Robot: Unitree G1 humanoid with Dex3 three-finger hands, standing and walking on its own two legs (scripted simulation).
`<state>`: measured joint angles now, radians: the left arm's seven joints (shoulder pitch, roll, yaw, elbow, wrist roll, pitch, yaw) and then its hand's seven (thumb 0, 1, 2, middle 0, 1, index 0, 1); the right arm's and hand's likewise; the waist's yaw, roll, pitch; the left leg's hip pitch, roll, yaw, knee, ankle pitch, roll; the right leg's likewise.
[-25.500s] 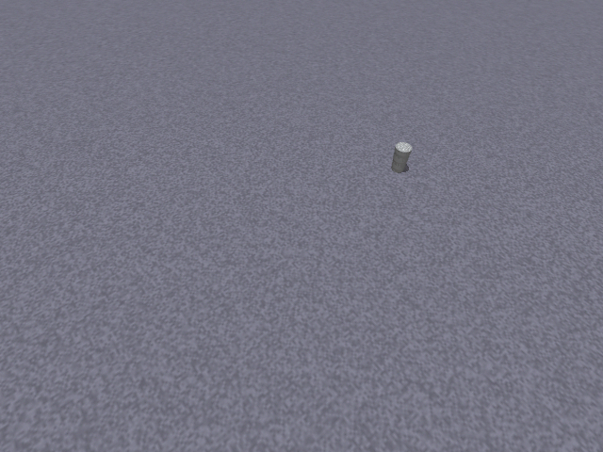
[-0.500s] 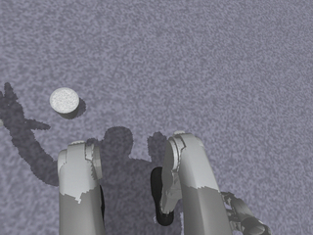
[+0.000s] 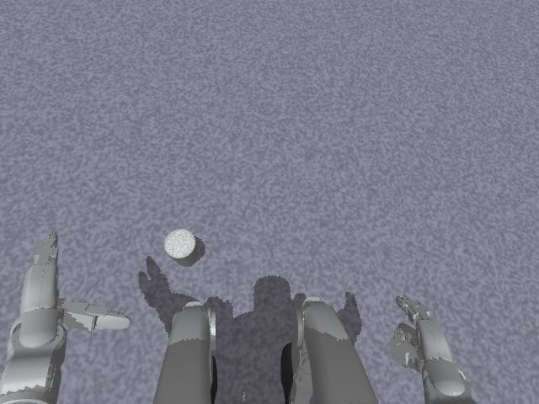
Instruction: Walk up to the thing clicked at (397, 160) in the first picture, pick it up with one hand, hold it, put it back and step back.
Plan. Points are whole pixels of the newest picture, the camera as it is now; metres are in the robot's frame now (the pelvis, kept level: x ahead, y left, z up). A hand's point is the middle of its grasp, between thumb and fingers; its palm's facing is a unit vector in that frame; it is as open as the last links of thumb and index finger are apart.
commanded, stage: home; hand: left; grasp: from the side
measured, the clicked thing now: (183, 250) +0.46 +0.19 -0.50
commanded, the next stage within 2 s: none
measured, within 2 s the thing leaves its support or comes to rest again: neither
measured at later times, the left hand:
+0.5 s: hand (68, 328) +0.22 +0.20 +0.08, palm faces +0.14 -0.94 -0.31, open 17.3 cm
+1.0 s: hand (77, 335) +0.21 +0.19 +0.09, palm faces +0.15 -0.95 -0.28, open 17.4 cm
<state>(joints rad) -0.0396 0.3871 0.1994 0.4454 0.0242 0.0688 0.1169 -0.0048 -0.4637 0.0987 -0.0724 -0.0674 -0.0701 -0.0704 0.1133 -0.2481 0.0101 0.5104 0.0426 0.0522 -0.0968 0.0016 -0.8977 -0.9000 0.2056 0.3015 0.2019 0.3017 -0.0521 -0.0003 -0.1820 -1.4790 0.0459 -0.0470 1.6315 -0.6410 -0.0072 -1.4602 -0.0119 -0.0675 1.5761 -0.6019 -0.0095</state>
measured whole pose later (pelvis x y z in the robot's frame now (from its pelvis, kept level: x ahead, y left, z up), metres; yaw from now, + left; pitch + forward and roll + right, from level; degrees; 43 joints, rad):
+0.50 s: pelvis +0.05 +0.01 +0.14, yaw +2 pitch +10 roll -3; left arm 0.45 0.22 -0.02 0.01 -0.02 0.28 0.18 0.00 -0.52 0.07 -0.06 -0.06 -0.06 -0.06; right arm 0.30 -0.20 0.03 0.47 0.04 -0.05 -0.19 0.01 -0.90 -0.90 0.21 0.30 0.20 0.30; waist -0.04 0.05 -0.17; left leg -0.71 0.04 -0.02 1.04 -0.51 0.00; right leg -0.68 -0.01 -0.06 0.97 -0.46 0.01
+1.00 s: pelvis +0.05 +0.00 +0.15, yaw +3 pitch +7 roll -2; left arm 0.46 0.21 -0.02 0.01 -0.02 0.27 0.14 -0.01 -0.54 0.06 -0.06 -0.05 -0.06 -0.06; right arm 0.29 -0.21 0.04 0.50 0.01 -0.11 -0.19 0.01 -0.90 -0.90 0.21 0.30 0.20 0.30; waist -0.02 0.03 -0.12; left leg -0.60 0.04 -0.03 0.96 -0.48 -0.01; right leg -0.58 -0.01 -0.07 0.91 -0.45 0.00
